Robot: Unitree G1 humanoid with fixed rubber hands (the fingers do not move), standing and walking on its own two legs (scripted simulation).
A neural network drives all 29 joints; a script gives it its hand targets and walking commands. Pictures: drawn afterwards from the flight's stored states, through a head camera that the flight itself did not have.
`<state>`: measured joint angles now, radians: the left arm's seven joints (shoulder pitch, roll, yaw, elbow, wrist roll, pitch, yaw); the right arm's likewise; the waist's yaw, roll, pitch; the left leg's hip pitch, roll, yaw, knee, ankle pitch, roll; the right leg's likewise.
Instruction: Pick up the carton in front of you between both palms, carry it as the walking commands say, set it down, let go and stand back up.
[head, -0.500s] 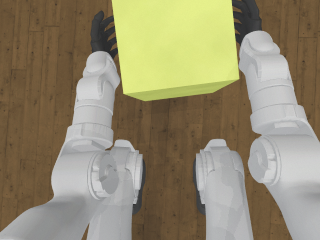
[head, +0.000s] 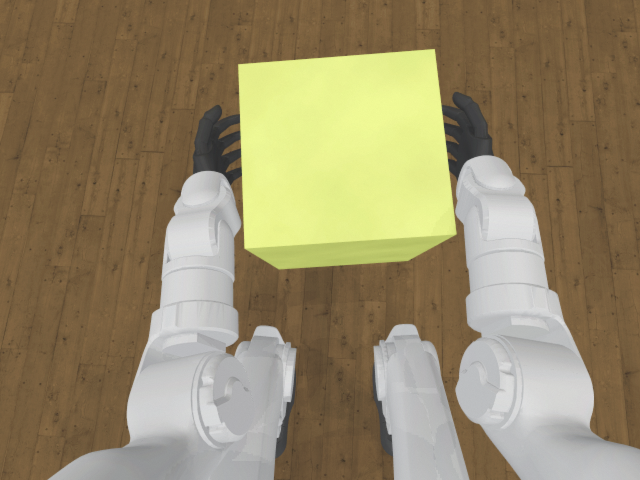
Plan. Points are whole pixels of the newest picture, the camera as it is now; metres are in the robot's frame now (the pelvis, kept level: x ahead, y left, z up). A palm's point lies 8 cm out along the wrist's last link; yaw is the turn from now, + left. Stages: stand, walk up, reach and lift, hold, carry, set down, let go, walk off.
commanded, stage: reach and lift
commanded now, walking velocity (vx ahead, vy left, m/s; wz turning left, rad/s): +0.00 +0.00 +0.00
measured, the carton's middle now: (340, 182) +0.49 -0.02 -0.12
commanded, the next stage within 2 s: none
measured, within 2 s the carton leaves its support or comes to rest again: neither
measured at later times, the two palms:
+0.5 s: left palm (132, 145) +0.44 +0.14 +0.12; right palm (546, 134) +0.44 -0.16 +0.11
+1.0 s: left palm out of the picture +0.40 +0.14 +0.26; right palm out of the picture +0.39 -0.16 +0.26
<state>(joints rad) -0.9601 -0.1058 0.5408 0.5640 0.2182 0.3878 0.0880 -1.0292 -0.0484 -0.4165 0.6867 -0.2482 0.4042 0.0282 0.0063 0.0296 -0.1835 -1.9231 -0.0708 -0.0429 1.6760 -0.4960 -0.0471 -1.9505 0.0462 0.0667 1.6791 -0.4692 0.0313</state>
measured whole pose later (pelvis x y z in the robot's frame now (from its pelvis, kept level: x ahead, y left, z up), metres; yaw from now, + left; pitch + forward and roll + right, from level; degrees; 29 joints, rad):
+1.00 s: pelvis +0.09 +0.00 +0.25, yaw -1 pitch +4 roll +0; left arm -0.30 -0.16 0.30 0.41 0.24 0.49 0.02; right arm -0.29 0.16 -0.29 0.39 -0.25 0.51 0.00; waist 0.00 0.01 -0.09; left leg -0.37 -0.03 -0.08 0.57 -0.27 -0.01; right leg -0.39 0.02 0.06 0.56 -0.25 0.01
